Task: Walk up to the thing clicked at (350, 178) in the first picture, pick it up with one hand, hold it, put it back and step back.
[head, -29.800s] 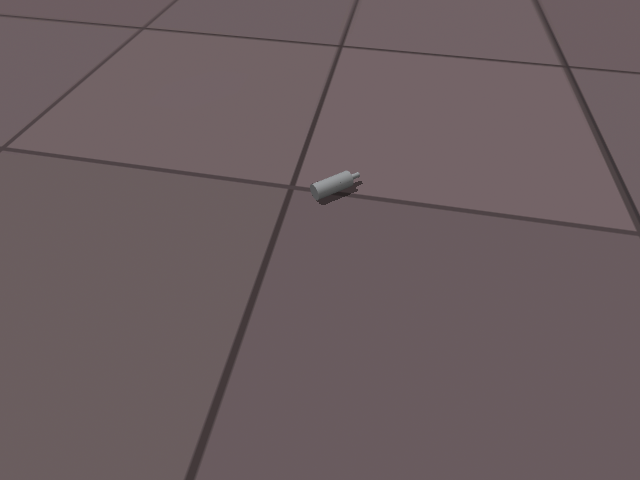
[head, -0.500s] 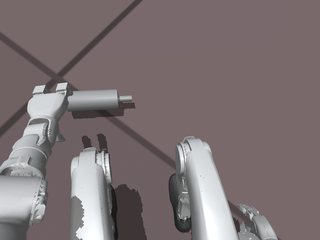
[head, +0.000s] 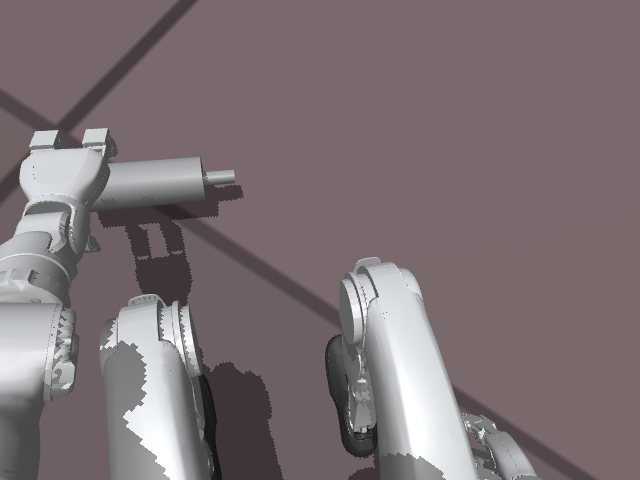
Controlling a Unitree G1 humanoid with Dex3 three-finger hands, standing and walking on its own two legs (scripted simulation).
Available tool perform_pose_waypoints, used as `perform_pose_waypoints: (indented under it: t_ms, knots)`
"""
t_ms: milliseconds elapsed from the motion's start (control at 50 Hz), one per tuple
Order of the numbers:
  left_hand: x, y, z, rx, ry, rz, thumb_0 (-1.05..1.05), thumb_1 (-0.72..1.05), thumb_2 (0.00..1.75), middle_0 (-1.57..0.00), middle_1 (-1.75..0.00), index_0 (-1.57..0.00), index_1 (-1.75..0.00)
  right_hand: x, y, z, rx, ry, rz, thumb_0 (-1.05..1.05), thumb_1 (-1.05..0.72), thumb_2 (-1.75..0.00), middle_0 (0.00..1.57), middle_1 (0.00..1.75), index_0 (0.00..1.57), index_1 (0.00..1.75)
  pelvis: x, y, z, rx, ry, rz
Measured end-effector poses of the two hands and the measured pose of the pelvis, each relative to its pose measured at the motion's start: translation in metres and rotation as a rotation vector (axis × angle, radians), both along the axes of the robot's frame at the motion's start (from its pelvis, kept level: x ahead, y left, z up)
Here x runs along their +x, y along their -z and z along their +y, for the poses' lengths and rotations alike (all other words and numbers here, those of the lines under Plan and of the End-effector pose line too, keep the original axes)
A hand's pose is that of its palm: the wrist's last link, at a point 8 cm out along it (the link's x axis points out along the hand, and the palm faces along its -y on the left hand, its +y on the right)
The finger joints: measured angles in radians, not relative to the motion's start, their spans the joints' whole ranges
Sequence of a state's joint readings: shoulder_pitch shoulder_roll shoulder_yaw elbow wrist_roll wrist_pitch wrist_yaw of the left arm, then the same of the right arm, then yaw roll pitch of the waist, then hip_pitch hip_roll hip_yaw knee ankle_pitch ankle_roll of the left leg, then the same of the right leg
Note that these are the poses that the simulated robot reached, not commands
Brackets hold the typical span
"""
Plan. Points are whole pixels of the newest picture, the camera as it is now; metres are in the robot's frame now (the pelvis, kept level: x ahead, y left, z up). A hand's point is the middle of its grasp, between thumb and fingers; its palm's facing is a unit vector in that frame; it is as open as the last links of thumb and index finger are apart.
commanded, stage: rise first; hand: left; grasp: from above
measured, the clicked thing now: (163, 182) +0.54 +0.16 -0.31
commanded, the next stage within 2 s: none
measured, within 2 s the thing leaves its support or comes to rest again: neither
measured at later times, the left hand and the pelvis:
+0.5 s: hand (96, 196) +0.48 +0.23 -0.19, palm faces -0.46 -0.02 -0.89, open 13.9 cm; pelvis +0.01 +0.00 -0.02, yaw -1 degrees
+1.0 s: hand (98, 188) +0.50 +0.23 -0.20, palm faces -0.45 -0.02 -0.89, open 14.0 cm; pelvis +0.00 +0.00 -0.03, yaw -3 degrees
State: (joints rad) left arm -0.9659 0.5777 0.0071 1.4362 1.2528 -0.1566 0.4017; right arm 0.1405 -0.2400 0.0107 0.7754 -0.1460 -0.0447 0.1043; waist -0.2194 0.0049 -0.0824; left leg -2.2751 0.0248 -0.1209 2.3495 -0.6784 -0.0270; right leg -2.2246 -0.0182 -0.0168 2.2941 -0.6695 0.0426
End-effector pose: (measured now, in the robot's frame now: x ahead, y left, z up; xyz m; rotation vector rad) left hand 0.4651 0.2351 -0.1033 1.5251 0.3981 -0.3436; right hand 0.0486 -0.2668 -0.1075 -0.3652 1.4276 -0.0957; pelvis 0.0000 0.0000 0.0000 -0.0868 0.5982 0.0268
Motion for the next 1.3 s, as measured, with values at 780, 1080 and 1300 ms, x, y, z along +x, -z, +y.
perform_pose_waypoints:
  t_ms: [780,1080,1300]
  knots:
    - [0.028,0.034,-0.007,-0.008,0.016,0.004,0.0,-0.49,0.98,-0.07,-1.05,-0.09,-1.02,-0.02,0.007,-0.001,-0.01,-0.026,0.063,0.0,-0.91,-0.9,0.2,0.3,0.2,0.3,0.004,0.023,0.001,-0.028,0.019,-0.011]
    - [0.039,0.038,-0.004,-0.007,0.021,-0.013,0.0,-0.49,0.99,-0.07,-1.05,-0.09,-1.03,-0.028,0.002,0.002,-0.02,-0.025,0.081,0.0,-0.91,-0.9,0.2,0.3,0.2,0.3,0.005,0.025,0.003,-0.04,0.021,-0.006]
    - [0.046,0.034,-0.001,0.002,0.016,-0.01,0.0,-0.49,0.98,-0.07,-1.05,-0.09,-1.03,-0.031,0.0,0.005,-0.011,-0.016,0.097,0.0,-0.91,-0.9,0.2,0.3,0.2,0.3,0.006,0.023,0.004,-0.043,0.02,0.001]
